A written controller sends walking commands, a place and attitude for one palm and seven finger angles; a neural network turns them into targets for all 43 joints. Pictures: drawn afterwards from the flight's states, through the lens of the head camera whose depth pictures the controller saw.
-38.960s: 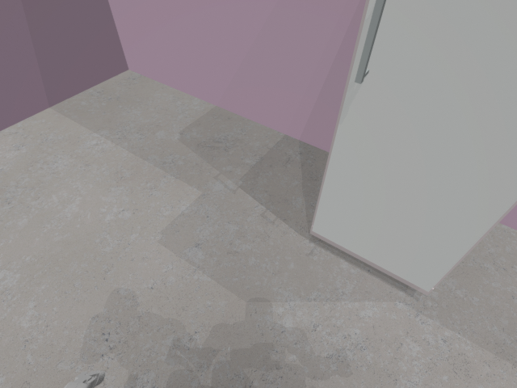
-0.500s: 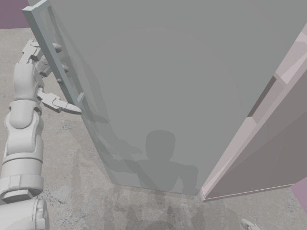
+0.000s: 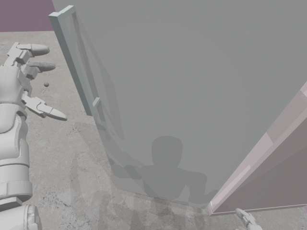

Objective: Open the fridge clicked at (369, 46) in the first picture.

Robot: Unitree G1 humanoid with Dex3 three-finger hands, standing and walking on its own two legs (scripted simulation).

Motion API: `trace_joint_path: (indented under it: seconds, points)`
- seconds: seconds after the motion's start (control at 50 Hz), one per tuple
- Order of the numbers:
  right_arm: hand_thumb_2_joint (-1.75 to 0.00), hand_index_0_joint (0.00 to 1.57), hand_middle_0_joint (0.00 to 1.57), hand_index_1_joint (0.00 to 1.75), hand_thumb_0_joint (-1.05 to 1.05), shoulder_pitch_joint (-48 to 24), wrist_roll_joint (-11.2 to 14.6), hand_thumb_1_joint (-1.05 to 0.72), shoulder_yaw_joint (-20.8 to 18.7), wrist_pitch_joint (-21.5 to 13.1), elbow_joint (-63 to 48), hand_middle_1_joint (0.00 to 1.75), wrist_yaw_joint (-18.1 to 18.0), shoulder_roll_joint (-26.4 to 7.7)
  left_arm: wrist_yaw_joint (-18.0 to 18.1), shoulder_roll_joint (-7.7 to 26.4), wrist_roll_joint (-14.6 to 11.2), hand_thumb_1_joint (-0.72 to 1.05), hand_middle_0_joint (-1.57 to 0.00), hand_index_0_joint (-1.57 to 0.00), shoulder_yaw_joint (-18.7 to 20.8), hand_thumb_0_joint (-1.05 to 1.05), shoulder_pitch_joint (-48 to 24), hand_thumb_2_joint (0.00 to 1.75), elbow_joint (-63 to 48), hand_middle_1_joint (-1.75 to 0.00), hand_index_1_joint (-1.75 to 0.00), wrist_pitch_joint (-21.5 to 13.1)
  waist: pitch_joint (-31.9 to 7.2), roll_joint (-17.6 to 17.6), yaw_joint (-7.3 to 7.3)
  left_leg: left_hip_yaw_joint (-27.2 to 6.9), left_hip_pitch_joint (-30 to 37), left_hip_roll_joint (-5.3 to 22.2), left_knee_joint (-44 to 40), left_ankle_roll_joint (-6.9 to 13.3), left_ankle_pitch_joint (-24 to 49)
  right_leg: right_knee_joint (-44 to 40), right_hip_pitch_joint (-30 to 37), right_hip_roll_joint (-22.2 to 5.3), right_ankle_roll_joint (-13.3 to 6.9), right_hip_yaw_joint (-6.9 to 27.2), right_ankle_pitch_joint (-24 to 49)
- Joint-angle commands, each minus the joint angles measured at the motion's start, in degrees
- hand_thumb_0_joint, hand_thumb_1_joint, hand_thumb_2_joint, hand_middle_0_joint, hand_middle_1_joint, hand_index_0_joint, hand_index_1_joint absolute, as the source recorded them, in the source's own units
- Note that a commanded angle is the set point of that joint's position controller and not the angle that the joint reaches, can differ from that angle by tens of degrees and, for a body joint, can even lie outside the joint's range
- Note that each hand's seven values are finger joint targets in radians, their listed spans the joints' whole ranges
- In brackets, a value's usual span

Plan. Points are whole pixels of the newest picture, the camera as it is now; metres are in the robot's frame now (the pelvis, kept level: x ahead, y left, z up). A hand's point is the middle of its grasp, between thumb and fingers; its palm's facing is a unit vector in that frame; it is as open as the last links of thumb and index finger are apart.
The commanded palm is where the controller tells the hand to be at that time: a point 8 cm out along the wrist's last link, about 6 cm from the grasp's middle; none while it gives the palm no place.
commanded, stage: slip the hand off the handle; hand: left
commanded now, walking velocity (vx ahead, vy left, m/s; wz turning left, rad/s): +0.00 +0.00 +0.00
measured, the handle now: (81, 70) +0.41 +0.21 +0.22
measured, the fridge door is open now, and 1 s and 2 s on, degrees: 72 72 72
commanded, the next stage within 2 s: draw the hand back to the body in 0.88 s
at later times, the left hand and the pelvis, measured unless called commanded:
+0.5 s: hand (26, 102) +0.31 +0.29 +0.20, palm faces +0.24 -0.95 -0.19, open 14.7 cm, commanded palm +0.27 +0.33 +0.21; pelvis -0.03 +0.00 +0.00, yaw -1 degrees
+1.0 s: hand (13, 123) +0.25 +0.28 +0.21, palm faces +0.24 -0.95 -0.22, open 14.7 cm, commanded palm +0.22 +0.33 +0.21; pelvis -0.02 +0.00 +0.00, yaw +1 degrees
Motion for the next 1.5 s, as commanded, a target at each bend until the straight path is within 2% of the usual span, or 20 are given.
trace_joint_path:
  seconds: [0.0, 0.06, 0.14, 0.18, 0.22, 0.3, 0.4, 0.46, 0.58, 0.68, 0.82, 0.92, 0.98, 1.0, 1.02, 1.06, 1.12, 1.26, 1.36, 1.48]
  points:
    - [-0.9, 0.2, 0.2, 0.3, 0.0, -0.1, -0.1, -0.9, -2.6, -2.5, -7.2, 0.3, -1.2, -8.2, 0.1, 18.1, -0.5, -0.55, -0.25, -0.25, 5.3, 0.0, -22.4, 0.2, -10.3, -1.15, -1.15, -3.0, -14.7, 5.2, -0.65, -0.5, 8.7, -1.6, -3.3, 0.9, 24.6, -2.1, 3.6, 1.7, -2.0, 0.1, 22.4]
    - [-0.9, 0.2, 0.2, 0.3, 0.0, 0.5, -0.3, -0.9, -2.6, -2.5, -7.3, 0.3, -1.2, -8.2, -0.3, 17.9, -0.5, -0.55, -0.25, -0.25, 4.6, 0.0, -24.4, 0.2, -9.9, -1.15, -1.15, -4.3, -15.4, 4.3, -1.21, -0.7, 8.8, -1.5, -3.1, 1.0, 24.0, -2.1, 3.1, 2.0, -2.0, 0.1, 21.3]
    - [-0.9, 0.2, 0.2, 0.3, 0.0, 1.4, -0.3, -0.9, -2.6, -2.4, -7.0, 0.3, -1.5, -9.0, -1.3, 22.7, -0.8, -0.55, -0.25, -0.25, 8.6, 0.0, -23.9, 0.2, -5.9, -1.15, -1.15, -6.0, -15.1, 3.0, -0.63, -0.7, 6.2, -1.4, -3.6, 1.1, 20.2, -2.2, 3.1, 2.0, -2.0, 0.4, 18.4]
    - [-0.9, 0.2, 0.2, 0.3, 0.0, 1.2, -0.1, -0.9, -2.6, -2.8, -7.5, 0.3, -1.4, -8.7, -2.2, 19.7, -1.2, -0.55, -0.25, -0.25, 6.2, 0.0, -23.2, 0.2, -5.8, -1.15, -1.15, -6.2, -14.5, 4.4, -0.7, -0.9, 6.8, -1.4, -3.9, 1.0, 18.6, -2.4, 1.7, 2.2, -2.1, 0.2, 16.0]
    - [-0.9, 0.2, 0.2, 0.3, 0.0, 1.2, -0.1, -0.9, -2.7, -2.8, -8.2, 0.3, -1.3, -8.9, -2.8, 19.5, -1.9, -0.55, -0.25, -0.25, 6.9, 0.0, -18.2, 0.2, -6.0, -1.15, -1.15, -5.9, -15.2, 4.9, 0.44, -0.8, 6.7, -1.4, -4.0, 1.0, 19.4, -2.3, 3.1, 2.1, -2.3, 0.1, 16.4]
    - [-0.9, 0.2, 0.2, 0.3, 0.0, 0.0, 0.3, -0.9, -2.5, -3.1, -9.4, 0.3, -1.2, -8.8, -3.3, 18.6, -3.3, -0.55, -0.25, -0.25, 6.8, 0.0, -15.4, 0.2, -10.2, -1.15, -1.15, -5.3, -13.1, 3.8, 0.45, -0.8, 5.6, -1.4, -4.8, 1.2, 15.7, -3.0, 2.2, 2.2, -2.0, 0.1, 13.6]
    - [-0.9, 0.2, 0.2, 0.3, 0.0, -1.6, 0.3, -0.9, -2.2, -3.9, -9.8, 0.3, -1.7, -8.7, -2.3, 21.3, -4.4, -0.55, -0.25, -0.25, 11.0, 0.0, -12.3, 0.2, -14.8, -1.15, -1.15, -5.7, -11.2, 2.9, 1.22, -0.8, 4.2, -1.5, -5.7, 1.5, 11.4, -3.8, 2.5, 2.2, -1.9, 0.6, 9.7]
    - [-0.9, 0.2, 0.2, 0.3, 0.0, -2.6, 0.2, -0.9, -1.8, -4.7, -10.0, 0.3, -1.9, -8.1, -1.9, 20.2, -4.2, -0.55, -0.25, -0.25, 9.8, 0.0, -12.7, 0.2, -18.9, -1.15, -1.15, -6.1, -11.2, 6.9, 1.01, -0.7, 5.4, -1.6, -5.9, 1.4, 11.1, -3.9, 2.3, 2.1, -2.0, 0.7, 9.0]
    - [-0.9, 0.2, 0.2, 0.3, 0.0, -3.9, 0.7, -0.9, -1.3, -6.2, -9.6, 0.3, -2.7, -8.2, -3.6, 17.4, -5.1, -0.55, -0.25, -0.25, 7.1, 0.0, -8.8, 0.2, -19.1, -1.15, -1.15, -4.3, -8.5, 5.6, 0.22, -1.2, 5.3, -1.5, -6.4, 1.3, 7.8, -5.0, 0.8, 2.0, -1.8, 0.5, 6.0]
    - [-0.9, 0.2, 0.2, 0.3, 0.0, -5.1, 0.9, -0.9, -0.9, -7.2, -9.8, 0.3, -3.3, -8.3, -5.2, 17.0, -7.0, -0.55, -0.25, -0.25, 7.3, 0.0, -7.0, 0.2, -20.4, -1.15, -1.15, -2.6, -7.9, 3.3, 0.61, -1.6, 5.6, -1.5, -6.4, 1.3, 7.8, -5.4, 1.3, 1.7, -1.7, 0.5, 6.5]
    - [-0.9, 0.2, 0.2, 0.3, 0.0, -6.5, 0.2, -0.9, -0.6, -8.1, -11.0, 0.3, -2.8, -7.7, -4.3, 15.9, -7.7, -0.55, -0.25, -0.25, 8.6, 0.0, -0.4, 0.2, -28.6, -1.15, -1.15, -2.4, -11.0, 5.1, 2.52, -1.0, 8.1, -1.8, -5.5, 1.2, 14.4, -4.1, 4.9, 1.6, -1.8, 0.3, 13.6]
    - [-0.9, 0.2, 0.2, 0.3, 0.0, -6.5, 0.0, -0.9, -0.4, -8.5, -10.1, 0.3, -3.0, -7.6, -3.5, 15.9, -7.7, -0.55, -0.25, -0.25, 9.4, 0.0, 1.3, 0.2, -30.6, -1.15, -1.15, -1.3, -9.1, 4.0, 2.16, -0.8, 8.1, -1.7, -5.6, 1.2, 15.0, -4.6, 4.9, 1.6, -1.6, 0.1, 14.8]
    - [-0.9, 0.2, 0.2, 0.3, 0.0, -6.6, 0.2, -0.9, -0.2, -8.5, -9.9, 0.3, -3.3, -7.4, -3.8, 15.7, -8.0, -0.55, -0.25, -0.25, 9.5, 0.0, 1.5, 0.2, -29.7, -1.15, -1.15, -0.2, -8.1, 3.8, 2.03, -0.9, 7.4, -1.8, -6.0, 1.0, 14.7, -4.8, 5.0, 1.5, -1.5, 0.1, 14.7]
    - [-0.9, 0.2, 0.2, 0.3, 0.0, -8.2, 2.1, -0.9, 0.3, -8.8, -9.8, 0.3, -4.1, -8.5, -7.5, 14.5, -12.8, -0.55, -0.25, -0.25, 8.9, 0.0, 4.7, 0.2, -19.9, -1.15, -1.15, 8.6, -10.6, 3.8, 2.27, -1.0, 8.2, -1.5, -7.9, 1.1, 13.1, -6.0, 9.1, 0.8, -1.8, 0.2, 15.3]
    - [-0.9, 0.2, 0.2, 0.3, 0.0, -9.2, 2.7, -0.9, 0.4, -8.9, -10.8, 0.3, -4.5, -8.7, -9.5, 15.8, -13.7, -0.55, -0.25, -0.25, 9.8, 0.0, 3.9, 0.2, -23.9, -1.15, -1.15, 12.6, -11.0, 4.7, 3.14, -0.8, 9.5, -1.5, -7.8, 1.4, 15.3, -6.7, 10.9, 0.4, -1.6, 0.4, 18.0]
    - [-0.9, 0.2, 0.2, 0.3, 0.0, -10.3, 2.7, -0.9, 0.9, -9.6, -12.1, 0.3, -4.9, -8.2, -11.4, 17.6, -14.4, -0.55, -0.25, -0.25, 10.2, 0.0, 1.2, 0.2, -30.1, -1.15, -1.15, 17.5, -13.6, 6.4, 3.57, -1.1, 11.5, -1.9, -7.7, 1.7, 19.0, -6.4, 12.5, 0.1, -1.5, 0.2, 21.6]
    - [-0.9, 0.2, 0.2, 0.3, 0.0, -10.8, 3.1, -0.9, 1.7, -10.5, -12.8, 0.3, -4.1, -8.0, -13.8, 18.7, -15.2, -0.55, -0.25, -0.25, 10.1, 0.0, 3.1, 0.2, -30.9, -1.15, -1.15, 24.3, -10.7, 4.0, 3.36, -1.6, 12.2, -1.9, -7.8, 2.2, 20.8, -7.1, 12.3, 0.3, -1.2, 0.2, 24.1]
    - [-0.9, 0.2, 0.2, 0.3, 0.0, -9.8, 2.6, -0.9, 1.1, -11.2, -13.3, 0.3, -1.9, -7.5, -11.4, 16.0, -16.7, -0.55, -0.25, -0.25, 13.5, 0.0, 12.8, 0.2, -33.9, -1.15, -1.15, 22.7, -7.8, 0.0, 3.75, -1.5, 12.4, -1.9, -8.1, 1.8, 21.2, -7.2, 10.9, 1.0, -1.0, -1.0, 23.8]
    - [-0.9, 0.2, 0.2, 0.3, 0.0, -10.9, 3.3, -0.9, 1.2, -10.4, -13.4, 0.3, -1.9, -7.8, -10.6, 12.3, -15.3, -0.55, -0.25, -0.25, 8.7, 0.0, 13.0, 0.2, -34.4, -1.15, -1.15, 26.3, -2.2, 4.0, 3.0, -1.4, 11.0, -1.7, -9.5, 1.5, 15.4, -8.8, 7.2, 0.7, -1.1, -0.8, 15.8]
    - [-0.9, 0.2, 0.2, 0.3, 0.0, -11.3, 2.5, -0.9, 1.6, -12.1, -14.1, 0.3, -3.0, -6.9, -8.8, 14.0, -14.0, -0.37, -0.24, -0.24, 8.6, 0.0, 8.8, 0.29, -46.4, -1.04, -1.04, 22.6, -5.5, 5.7, 2.67, -2.3, 14.1, -1.9, -9.9, 1.9, 13.5, -9.4, 8.1, 1.1, -1.3, -0.5, 11.8]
